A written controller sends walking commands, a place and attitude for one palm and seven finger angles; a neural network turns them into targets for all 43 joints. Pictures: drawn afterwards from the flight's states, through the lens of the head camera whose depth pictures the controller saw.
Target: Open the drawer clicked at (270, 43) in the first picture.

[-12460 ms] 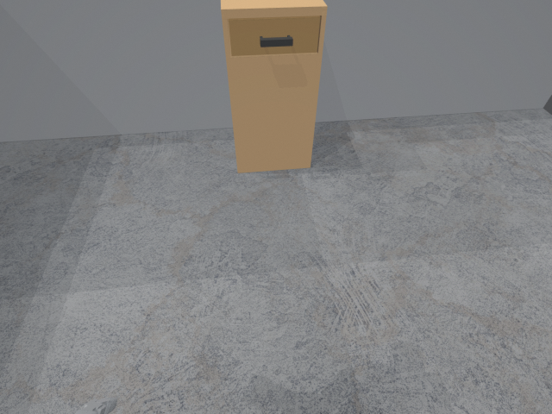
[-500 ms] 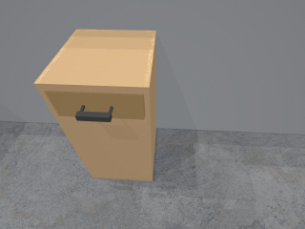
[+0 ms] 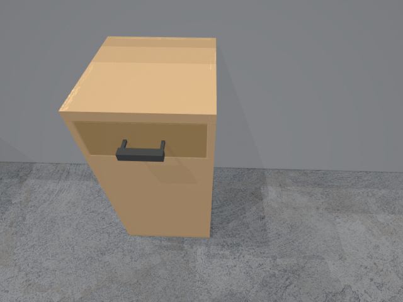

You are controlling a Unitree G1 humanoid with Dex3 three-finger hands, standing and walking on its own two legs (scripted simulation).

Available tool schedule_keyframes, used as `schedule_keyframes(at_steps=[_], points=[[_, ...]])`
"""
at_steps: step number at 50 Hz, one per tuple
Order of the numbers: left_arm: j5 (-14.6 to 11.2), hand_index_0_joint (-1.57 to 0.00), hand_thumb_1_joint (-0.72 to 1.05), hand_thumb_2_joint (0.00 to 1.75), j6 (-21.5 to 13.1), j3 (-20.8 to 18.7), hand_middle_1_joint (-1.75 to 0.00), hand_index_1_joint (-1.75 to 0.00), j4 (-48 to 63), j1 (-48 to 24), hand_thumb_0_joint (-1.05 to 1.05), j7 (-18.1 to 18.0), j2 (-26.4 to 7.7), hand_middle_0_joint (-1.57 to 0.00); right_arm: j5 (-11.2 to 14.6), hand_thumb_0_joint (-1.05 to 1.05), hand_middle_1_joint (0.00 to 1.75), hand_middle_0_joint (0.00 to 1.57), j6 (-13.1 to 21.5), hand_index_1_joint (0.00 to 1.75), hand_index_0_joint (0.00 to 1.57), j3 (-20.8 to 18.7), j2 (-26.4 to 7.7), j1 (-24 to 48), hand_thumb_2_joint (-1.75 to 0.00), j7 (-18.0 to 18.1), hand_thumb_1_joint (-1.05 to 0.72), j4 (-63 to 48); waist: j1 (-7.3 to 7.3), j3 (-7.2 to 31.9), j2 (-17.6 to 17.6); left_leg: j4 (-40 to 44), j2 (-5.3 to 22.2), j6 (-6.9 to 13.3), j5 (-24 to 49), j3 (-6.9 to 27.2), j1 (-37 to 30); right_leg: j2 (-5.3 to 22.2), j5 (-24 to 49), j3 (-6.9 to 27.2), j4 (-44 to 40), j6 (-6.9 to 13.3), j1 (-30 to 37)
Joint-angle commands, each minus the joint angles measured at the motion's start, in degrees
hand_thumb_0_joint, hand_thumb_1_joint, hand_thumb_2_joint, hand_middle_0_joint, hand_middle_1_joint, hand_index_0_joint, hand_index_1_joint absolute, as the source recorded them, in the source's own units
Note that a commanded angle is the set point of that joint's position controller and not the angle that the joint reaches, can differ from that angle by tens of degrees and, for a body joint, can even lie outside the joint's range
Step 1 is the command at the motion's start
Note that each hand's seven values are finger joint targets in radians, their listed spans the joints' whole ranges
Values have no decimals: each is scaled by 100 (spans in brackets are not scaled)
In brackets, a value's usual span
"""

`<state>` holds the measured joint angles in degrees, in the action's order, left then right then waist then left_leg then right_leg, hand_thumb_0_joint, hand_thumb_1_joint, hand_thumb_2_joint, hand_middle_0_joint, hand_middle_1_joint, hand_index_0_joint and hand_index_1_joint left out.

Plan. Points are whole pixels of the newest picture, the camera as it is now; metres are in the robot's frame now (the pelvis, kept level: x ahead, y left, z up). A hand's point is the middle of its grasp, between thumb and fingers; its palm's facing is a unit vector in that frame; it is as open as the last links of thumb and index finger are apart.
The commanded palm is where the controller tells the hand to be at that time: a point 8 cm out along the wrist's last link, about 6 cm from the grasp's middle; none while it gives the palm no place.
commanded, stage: come to a stop and stand still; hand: left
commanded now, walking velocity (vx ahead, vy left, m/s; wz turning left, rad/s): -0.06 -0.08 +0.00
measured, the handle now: (142, 148) +0.52 +0.20 -0.05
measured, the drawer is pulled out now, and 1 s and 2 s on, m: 0.00 0.00 0.00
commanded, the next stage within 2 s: none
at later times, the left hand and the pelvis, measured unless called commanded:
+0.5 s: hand out of the picture -0.02 +0.12 -0.17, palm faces +0.09 -0.97 -0.20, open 7.3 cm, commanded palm none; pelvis +0.01 -0.04 +0.00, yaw +1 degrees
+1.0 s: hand out of the picture +0.00 +0.22 -0.17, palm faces +0.00 -0.98 -0.21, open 7.3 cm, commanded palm none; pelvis -0.02 +0.04 +0.00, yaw -1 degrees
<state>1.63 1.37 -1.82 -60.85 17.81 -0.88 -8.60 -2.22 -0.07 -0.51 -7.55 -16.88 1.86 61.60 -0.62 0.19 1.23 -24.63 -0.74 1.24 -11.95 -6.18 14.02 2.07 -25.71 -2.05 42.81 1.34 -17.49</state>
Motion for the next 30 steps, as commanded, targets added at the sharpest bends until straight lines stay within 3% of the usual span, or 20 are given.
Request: schedule_keyframes(at_steps=[1,2,3,4,5,6,7,12,16,20,24,25,26,27,29,30], points=[[-26,-20,90,90,-104,-36,-30,-30,138,504,0,5,-147,-20,48,0,30,20,81,30,20,-224,-974,-482,-90,87,-90,-48,40,43,-458,524,1574,707,1461,1366,-486,-39,666,11,-1358,-54,114],[-23,-20,90,90,-135,-46,-30,-30,97,615,0,-15,-226,-20,84,0,30,20,86,30,20,-216,-904,-486,-90,81,-90,-24,97,120,-373,247,1405,544,1662,1205,-320,-21,1306,90,-1891,-43,516],[-22,-20,90,90,-175,-63,-30,-30,42,690,0,-37,-315,-20,110,0,30,20,102,30,20,-189,-761,-515,-90,72,-90,-4,91,187,-114,37,1154,321,1448,909,-59,162,1868,356,-2060,22,915],[-26,-20,90,90,-209,-59,-30,-30,0,727,0,-66,-444,-20,144,0,30,20,120,30,20,-136,-574,-447,-90,61,-90,3,95,179,132,-134,829,121,967,577,194,506,2646,696,-2029,124,1129],[-51,-20,90,90,-247,-26,-30,-30,-34,723,0,-71,-520,-20,158,0,30,20,132,30,20,-70,-396,-388,-90,43,-90,-8,63,198,291,-108,606,9,445,372,164,753,3256,755,-1993,220,1091],[-68,-20,90,90,-286,-31,-30,-30,-62,616,0,-77,-548,-20,147,0,30,20,88,30,20,-45,-327,-346,-90,47,-90,40,37,97,860,-197,466,-71,108,282,100,740,3597,813,-2072,273,980],[-81,-20,90,90,-296,11,-30,-30,-92,529,0,-100,-433,-20,143,0,30,20,51,30,20,-28,-268,-379,-90,44,-90,90,0,-82,886,-179,453,-101,-58,272,43,751,3673,788,-2167,255,848],[-116,-20,90,90,-304,42,-30,-30,-100,515,0,-177,-447,-20,186,0,30,20,6,30,20,31,-216,-416,-90,40,-90,259,89,-563,-65,75,550,-129,527,365,-162,620,3404,760,-2257,126,593],[-104,-20,90,90,-267,-34,-30,-30,-68,515,0,-219,-631,-20,192,0,30,20,-79,30,20,-20,-319,-369,-90,44,-90,158,139,-462,-71,-124,495,-188,324,282,-54,820,3691,911,-2196,134,746],[-78,-20,90,90,-246,-71,-30,-30,-56,485,0,-232,-657,-20,187,0,30,20,-136,30,20,-86,-367,-304,-90,30,-90,21,125,-347,286,-345,429,-207,27,272,4,1003,3917,1050,-2123,309,749],[-58,-20,90,90,-239,-25,-30,-30,-3,323,0,-200,-508,-20,177,0,30,20,-111,30,20,-90,-377,-304,-90,8,-90,17,34,-385,264,-128,550,-144,422,403,-444,765,2730,881,-2178,367,218],[-44,-20,90,90,-429,-71,-30,-30,-107,1028,0,-398,-635,-20,180,0,30,20,31,30,20,-174,-568,557,-90,0,-90,-534,421,-721,738,-1765,351,-321,-798,87,694,1117,7048,1763,-2191,-525,728],[-2,-20,90,90,-485,-77,-30,-30,192,939,0,-384,-890,-20,170,0,30,20,-68,30,20,-190,-397,68,-90,-47,-90,-697,60,-228,743,-2397,232,-125,-923,676,1100,1424,7483,1569,-1993,-649,1250],[-28,-20,90,90,-488,-92,-30,-30,147,872,0,-367,-872,-20,181,0,30,20,-120,30,20,-158,-384,66,-90,-81,-90,-609,108,33,465,-2554,325,-30,-848,649,936,1448,7023,1460,-1926,-463,1276],[14,-20,90,90,-491,-60,-30,-30,372,611,0,-310,-790,-20,213,0,30,20,-72,30,20,-163,-344,180,-90,-125,-90,-797,66,273,473,-2459,314,-50,-1115,594,1014,1308,5857,1122,-1809,594,1406],[38,-20,90,90,-464,-59,-30,-30,458,558,0,-299,-779,-20,216,0,30,20,-43,30,20,-147,-325,258,-90,-127,-90,-868,80,321,484,-2075,245,-72,-1237,508,875,1248,5531,1034,-1795,794,1380]])
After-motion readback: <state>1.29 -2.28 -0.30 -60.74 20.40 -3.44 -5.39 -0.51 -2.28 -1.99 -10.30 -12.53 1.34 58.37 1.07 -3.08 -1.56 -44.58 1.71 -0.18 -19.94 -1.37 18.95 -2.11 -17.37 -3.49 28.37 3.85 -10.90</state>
